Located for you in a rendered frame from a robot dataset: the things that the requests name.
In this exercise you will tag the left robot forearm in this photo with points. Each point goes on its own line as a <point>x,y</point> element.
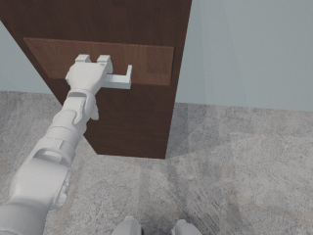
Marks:
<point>60,141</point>

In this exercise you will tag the robot shin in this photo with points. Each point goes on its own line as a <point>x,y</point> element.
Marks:
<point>129,218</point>
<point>181,221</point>

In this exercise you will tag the robot left hand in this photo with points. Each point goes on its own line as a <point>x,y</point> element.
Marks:
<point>89,76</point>

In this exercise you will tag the robot left upper arm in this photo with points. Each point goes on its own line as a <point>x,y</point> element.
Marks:
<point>42,186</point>

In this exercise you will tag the drawer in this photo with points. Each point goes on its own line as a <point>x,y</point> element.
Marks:
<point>151,64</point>

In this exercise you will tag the right robot shin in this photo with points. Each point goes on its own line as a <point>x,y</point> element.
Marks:
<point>181,221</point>

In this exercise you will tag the handle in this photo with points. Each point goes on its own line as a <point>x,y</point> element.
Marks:
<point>116,80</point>

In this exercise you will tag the left robot shin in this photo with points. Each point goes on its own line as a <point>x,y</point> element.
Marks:
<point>129,218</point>

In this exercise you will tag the cabinet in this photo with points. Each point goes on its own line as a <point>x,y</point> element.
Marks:
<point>132,122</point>

